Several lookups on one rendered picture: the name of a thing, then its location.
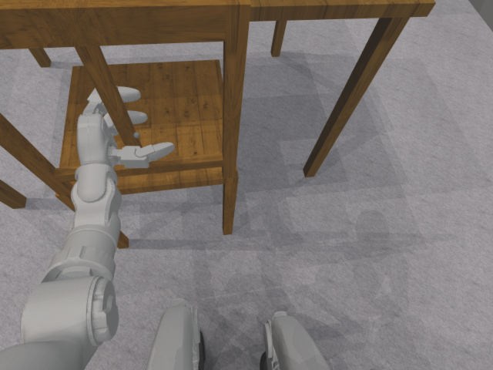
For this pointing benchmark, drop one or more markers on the chair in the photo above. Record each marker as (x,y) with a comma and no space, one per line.
(187,103)

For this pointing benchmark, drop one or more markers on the robot right thigh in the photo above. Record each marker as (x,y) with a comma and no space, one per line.
(287,340)

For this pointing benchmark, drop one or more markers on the robot left forearm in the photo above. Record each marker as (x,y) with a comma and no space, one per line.
(91,242)

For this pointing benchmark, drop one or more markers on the left robot upper arm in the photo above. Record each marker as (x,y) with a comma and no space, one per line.
(65,322)

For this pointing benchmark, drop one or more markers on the left robot hand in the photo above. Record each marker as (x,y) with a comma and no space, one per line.
(95,133)

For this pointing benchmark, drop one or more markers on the right robot shin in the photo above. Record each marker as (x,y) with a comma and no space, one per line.
(275,365)

